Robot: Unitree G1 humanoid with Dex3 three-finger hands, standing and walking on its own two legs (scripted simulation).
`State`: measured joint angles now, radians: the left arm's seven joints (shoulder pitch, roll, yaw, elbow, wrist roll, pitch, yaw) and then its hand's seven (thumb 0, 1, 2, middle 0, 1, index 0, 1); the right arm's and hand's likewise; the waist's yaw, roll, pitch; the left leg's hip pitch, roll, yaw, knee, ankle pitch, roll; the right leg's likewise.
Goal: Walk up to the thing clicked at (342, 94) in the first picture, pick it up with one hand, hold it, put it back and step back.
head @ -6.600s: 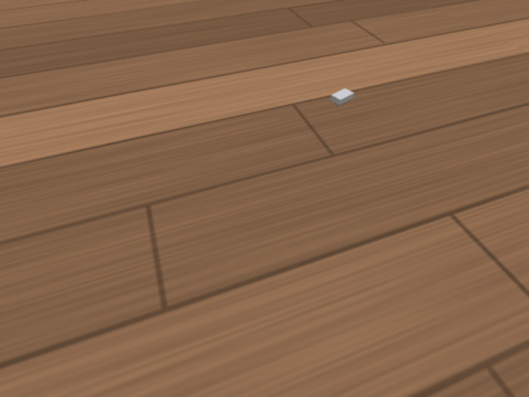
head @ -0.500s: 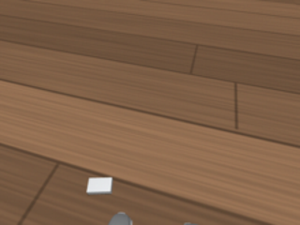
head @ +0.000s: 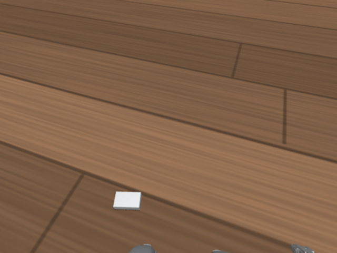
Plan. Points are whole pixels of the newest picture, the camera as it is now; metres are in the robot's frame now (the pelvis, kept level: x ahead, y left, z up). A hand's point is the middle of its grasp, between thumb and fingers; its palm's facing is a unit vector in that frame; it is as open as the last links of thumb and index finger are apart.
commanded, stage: walk up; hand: left
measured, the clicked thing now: (128, 200) +0.46 +0.29 -0.72
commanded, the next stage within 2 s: stand in 1.28 s
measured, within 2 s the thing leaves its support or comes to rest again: neither
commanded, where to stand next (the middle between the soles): +0.06 +0.04 m, yaw +2 degrees
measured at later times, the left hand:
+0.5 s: hand out of the picture +0.09 +0.28 -0.12, palm faces -0.03 -0.92 -0.38, open 7.4 cm
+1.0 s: hand out of the picture +0.10 +0.27 -0.11, palm faces -0.02 -0.93 -0.36, open 7.4 cm
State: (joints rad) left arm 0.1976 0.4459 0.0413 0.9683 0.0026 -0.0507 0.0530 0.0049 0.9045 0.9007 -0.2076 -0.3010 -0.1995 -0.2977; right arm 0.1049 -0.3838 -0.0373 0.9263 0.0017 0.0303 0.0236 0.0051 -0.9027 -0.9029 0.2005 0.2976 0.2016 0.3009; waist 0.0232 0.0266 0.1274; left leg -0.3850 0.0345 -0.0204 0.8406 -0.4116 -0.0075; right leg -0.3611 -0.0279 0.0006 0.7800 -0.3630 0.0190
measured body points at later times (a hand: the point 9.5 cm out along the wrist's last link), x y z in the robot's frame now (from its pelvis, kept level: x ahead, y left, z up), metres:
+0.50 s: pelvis +0.00 +0.01 +0.03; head +0.02 +0.01 +0.48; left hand +0.10 +0.32 -0.09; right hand +0.09 -0.29 -0.10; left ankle +0.02 +0.13 -0.70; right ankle +0.02 -0.13 -0.70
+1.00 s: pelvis +0.01 +0.01 +0.04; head +0.02 +0.01 +0.49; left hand +0.10 +0.32 -0.08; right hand +0.09 -0.29 -0.09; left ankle +0.02 +0.13 -0.70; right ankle +0.02 -0.13 -0.70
